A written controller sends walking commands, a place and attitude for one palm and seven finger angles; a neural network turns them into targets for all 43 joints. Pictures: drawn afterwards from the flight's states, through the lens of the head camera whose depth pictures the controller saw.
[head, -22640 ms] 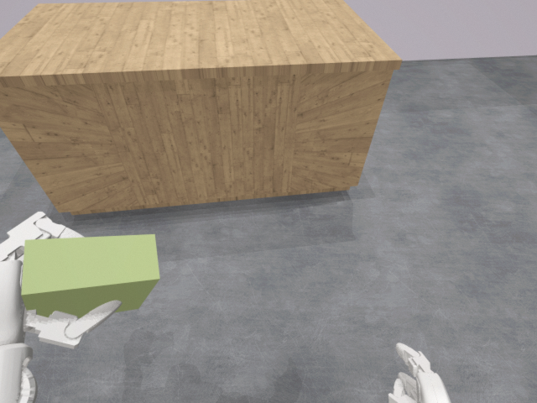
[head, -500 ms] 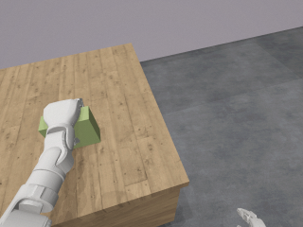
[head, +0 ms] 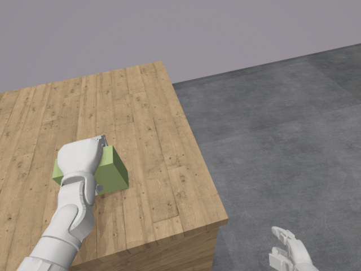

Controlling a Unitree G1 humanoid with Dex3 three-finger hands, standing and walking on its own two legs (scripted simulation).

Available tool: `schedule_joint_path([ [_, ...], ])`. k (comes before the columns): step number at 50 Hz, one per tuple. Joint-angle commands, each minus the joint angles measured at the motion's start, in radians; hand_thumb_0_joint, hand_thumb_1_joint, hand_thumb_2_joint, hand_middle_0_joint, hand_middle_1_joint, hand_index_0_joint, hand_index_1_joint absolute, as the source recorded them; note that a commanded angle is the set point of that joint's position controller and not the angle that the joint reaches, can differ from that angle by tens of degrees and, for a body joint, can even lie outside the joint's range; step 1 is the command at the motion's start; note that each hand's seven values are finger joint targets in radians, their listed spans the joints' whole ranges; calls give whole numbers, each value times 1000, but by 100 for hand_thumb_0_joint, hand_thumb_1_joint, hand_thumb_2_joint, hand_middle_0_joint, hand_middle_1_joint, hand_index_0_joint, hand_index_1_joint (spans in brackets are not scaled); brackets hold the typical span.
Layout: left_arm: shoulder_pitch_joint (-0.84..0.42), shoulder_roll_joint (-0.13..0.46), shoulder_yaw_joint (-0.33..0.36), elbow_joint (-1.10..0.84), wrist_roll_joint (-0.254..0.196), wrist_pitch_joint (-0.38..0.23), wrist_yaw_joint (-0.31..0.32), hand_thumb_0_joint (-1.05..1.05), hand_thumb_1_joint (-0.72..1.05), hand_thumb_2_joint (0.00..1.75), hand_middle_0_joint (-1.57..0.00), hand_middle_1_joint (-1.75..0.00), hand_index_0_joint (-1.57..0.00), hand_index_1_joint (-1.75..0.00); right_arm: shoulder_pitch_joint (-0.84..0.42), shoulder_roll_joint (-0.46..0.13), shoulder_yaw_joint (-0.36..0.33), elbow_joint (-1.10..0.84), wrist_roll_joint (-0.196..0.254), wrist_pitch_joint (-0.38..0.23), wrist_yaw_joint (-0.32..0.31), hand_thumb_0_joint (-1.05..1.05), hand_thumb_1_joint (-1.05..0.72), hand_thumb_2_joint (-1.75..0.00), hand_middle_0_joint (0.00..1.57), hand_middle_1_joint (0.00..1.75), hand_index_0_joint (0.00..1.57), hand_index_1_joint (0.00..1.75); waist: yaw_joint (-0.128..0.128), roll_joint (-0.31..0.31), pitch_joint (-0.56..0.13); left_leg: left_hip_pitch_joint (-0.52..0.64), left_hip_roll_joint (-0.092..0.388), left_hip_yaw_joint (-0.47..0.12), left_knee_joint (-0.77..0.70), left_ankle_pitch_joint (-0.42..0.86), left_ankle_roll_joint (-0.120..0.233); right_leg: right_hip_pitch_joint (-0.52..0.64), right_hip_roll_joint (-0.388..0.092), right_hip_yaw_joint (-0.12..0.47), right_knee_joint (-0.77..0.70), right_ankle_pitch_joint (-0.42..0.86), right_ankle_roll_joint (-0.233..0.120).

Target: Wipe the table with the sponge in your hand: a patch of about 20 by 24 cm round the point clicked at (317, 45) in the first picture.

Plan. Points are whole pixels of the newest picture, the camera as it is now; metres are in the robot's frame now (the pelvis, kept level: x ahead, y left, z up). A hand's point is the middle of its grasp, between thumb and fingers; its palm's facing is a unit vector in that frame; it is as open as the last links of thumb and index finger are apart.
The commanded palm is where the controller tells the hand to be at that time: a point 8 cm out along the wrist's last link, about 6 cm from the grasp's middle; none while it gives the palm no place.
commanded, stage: wipe back along the middle lane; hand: left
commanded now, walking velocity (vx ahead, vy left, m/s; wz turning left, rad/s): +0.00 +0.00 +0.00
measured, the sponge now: (97, 177) +0.31 +0.25 +0.02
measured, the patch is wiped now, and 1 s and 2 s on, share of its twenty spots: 0.55 0.60 0.80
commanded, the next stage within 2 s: slide across to the third lane in 0.74 s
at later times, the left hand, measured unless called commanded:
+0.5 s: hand (90, 188) +0.26 +0.23 +0.06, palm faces +0.05 -0.07 -1.00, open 9.7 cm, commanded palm +0.22 +0.22 +0.09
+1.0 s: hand (95, 200) +0.24 +0.21 +0.06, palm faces +0.05 -0.10 -0.99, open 9.7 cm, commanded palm +0.20 +0.18 +0.11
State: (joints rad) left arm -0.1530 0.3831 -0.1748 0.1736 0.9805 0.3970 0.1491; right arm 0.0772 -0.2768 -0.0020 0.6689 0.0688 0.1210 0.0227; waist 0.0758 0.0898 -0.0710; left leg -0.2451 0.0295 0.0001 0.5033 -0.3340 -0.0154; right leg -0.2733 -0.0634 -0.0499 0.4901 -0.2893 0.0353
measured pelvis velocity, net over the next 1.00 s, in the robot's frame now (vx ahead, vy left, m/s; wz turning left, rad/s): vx -0.01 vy -0.01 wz -0.01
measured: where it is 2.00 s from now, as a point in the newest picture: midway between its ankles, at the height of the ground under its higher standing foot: outside the picture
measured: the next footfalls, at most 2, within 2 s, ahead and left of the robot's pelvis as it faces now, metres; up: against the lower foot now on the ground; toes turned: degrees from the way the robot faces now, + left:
none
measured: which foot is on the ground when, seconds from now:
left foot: down 0.00-1.00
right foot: down 0.00-1.00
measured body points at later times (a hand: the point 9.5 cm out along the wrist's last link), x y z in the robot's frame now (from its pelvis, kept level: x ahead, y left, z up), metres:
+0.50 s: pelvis -0.01 -0.01 +0.00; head +0.00 -0.05 +0.45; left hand +0.25 +0.23 +0.12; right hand +0.21 -0.23 -0.10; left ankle -0.05 +0.13 -0.74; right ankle -0.03 -0.15 -0.74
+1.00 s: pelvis -0.01 -0.01 +0.00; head -0.01 -0.06 +0.45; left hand +0.23 +0.21 +0.12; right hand +0.22 -0.22 -0.10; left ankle -0.05 +0.13 -0.74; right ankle -0.03 -0.15 -0.74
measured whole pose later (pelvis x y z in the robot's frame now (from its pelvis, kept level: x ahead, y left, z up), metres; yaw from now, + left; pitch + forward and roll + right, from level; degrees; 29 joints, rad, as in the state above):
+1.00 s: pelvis -0.01 -0.01 +0.00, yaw +0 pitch +1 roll +0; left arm 0.12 0.34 -0.24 -0.15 1.01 0.48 0.13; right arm 0.05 -0.27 0.00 0.64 0.07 0.10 0.04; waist 0.11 0.11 -0.05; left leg -0.20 0.04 0.00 0.52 -0.33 -0.03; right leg -0.25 -0.05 -0.04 0.54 -0.30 0.02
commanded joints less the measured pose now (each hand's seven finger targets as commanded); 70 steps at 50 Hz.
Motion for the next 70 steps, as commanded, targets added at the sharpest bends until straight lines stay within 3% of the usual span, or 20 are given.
schedule_joint_path([
  [1,-1,66,35,-115,-47,28,-32,0,10,130,-120,-160,-120,-160,-141,-114,-41,-156,1,-45,-3,0,-90,-90,20,30,20,30,13,-133,-178,42,-48,2,-29,476,42,153,70,-33,4,442,-88],
  [8,82,107,74,-187,-45,42,-37,0,10,130,-120,-160,-120,-160,-166,-115,-34,-171,0,-51,-6,0,-90,-90,20,30,20,30,29,-137,-137,26,-48,3,-44,416,40,153,72,-17,-6,400,-90],
  [9,55,43,9,-219,-50,44,-43,0,10,130,-120,-160,-120,-160,-166,-105,-30,-180,1,-54,-6,0,-90,-90,20,30,20,30,14,-132,-144,33,-52,11,-44,401,45,151,69,-26,-6,387,-85],
  [13,110,95,60,-224,-42,44,-39,0,10,130,-120,-160,-120,-160,-174,-111,-33,-173,-2,-57,-8,0,-90,-90,20,30,20,30,30,-125,-133,33,-48,6,-46,399,42,150,74,-11,-10,382,-91],
  [14,106,29,0,-246,-46,43,-42,0,10,130,-120,-160,-120,-160,-169,-100,-29,-183,0,-62,-5,0,-90,-90,20,30,20,30,19,-122,-136,37,-51,12,-41,404,46,149,71,-23,-4,387,-87],
  [23,195,56,30,-298,-42,48,-31,0,10,130,-120,-160,-120,-160,-198,-103,-36,-183,-2,-67,-2,0,-90,-90,20,30,20,30,36,-142,-103,25,-47,5,-46,359,44,133,77,-1,-12,343,-90],
  [24,207,-1,-24,-322,-48,50,-34,0,10,130,-120,-160,-120,-160,-187,-93,-32,-194,1,-72,-1,0,-90,-90,20,30,20,30,28,-145,-120,30,-49,13,-44,362,48,140,72,-18,-4,343,-84],
  [28,239,31,3,-331,-42,51,-31,0,10,130,-120,-160,-120,-160,-205,-98,-35,-189,-1,-72,1,0,-90,-90,20,30,20,30,38,-141,-107,29,-48,8,-44,355,47,136,77,0,-8,344,-90],
  [29,243,-8,-33,-348,-44,51,-33,0,10,130,-120,-160,-120,-160,-192,-90,-32,-195,1,-75,4,0,-90,-90,20,30,20,30,29,-148,-115,30,-49,14,-38,361,49,136,73,-15,1,348,-85],
  [33,285,9,-17,-367,-45,54,-32,0,10,130,-120,-160,-120,-160,-213,-93,-35,-196,0,-73,9,0,-90,-90,20,30,20,30,40,-144,-99,25,-45,5,-42,350,46,132,79,1,-2,339,-90],
  [34,279,-30,-58,-381,-44,55,-35,0,10,130,-120,-160,-120,-160,-202,-86,-31,-201,3,-75,11,0,-90,-90,20,30,20,30,29,-147,-103,26,-46,13,-38,352,50,130,75,-15,5,337,-85],
  [38,328,6,-20,-389,-43,57,-29,0,10,130,-120,-160,-120,-160,-223,-88,-33,-199,1,-73,12,0,-90,-90,20,30,20,30,44,-150,-88,21,-45,8,-42,335,48,133,80,6,-4,331,-88],
  [39,318,-28,-57,-409,-45,58,-32,0,10,130,-120,-160,-120,-160,-207,-80,-29,-206,3,-75,14,0,-90,-90,20,30,20,30,33,-166,-91,19,-46,15,-38,334,52,133,74,-11,2,328,-82],
  [43,277,20,-23,-411,-30,66,-29,0,10,130,-120,-160,-120,-160,-229,-88,-29,-196,0,-72,10,0,-90,-90,20,30,20,30,38,-143,-85,27,-46,8,-44,320,50,123,81,16,-8,309,-90],
  [44,230,-34,-82,-436,-27,68,-32,0,10,130,-120,-160,-120,-160,-215,-79,-28,-202,0,-75,11,0,-90,-90,20,30,20,30,24,-141,-103,37,-48,18,-37,330,56,123,74,-6,1,313,-84],
  [46,209,-8,-65,-431,-26,67,-32,0,10,130,-120,-160,-120,-160,-217,-83,-32,-192,-3,-73,10,0,-90,-90,20,30,20,30,26,-133,-102,47,-46,10,-38,345,55,125,74,-3,-1,330,-87],
  [54,116,-85,-165,-492,-21,55,-51,0,10,130,-120,-160,-120,-160,-228,-68,-29,-200,-5,-78,19,0,-90,-90,20,30,20,30,12,-136,-120,77,-42,4,-42,357,63,122,77,-12,1,311,-89],
  [58,55,-70,-148,-451,-11,58,-41,0,10,130,-120,-160,-120,-160,-263,-69,-31,-186,-4,-72,18,0,-90,-90,20,30,20,30,21,-143,-105,78,-40,-3,-61,317,59,116,85,7,-18,267,-97],
  [64,-19,-153,-229,-404,-8,71,-29,0,10,130,-120,-160,-120,-160,-262,-63,-27,-174,0,-67,24,0,-90,-90,20,30,20,30,4,-176,-129,85,-43,10,-56,312,60,115,78,-14,-11,267,-90],
  [70,-62,-146,-216,-332,-14,89,-21,0,10,130,-120,-160,-120,-160,-283,-65,-29,-156,4,-54,27,0,-90,-90,20,30,20,30,8,-179,-121,77,-45,10,-64,290,57,122,77,-9,-23,260,-91],
])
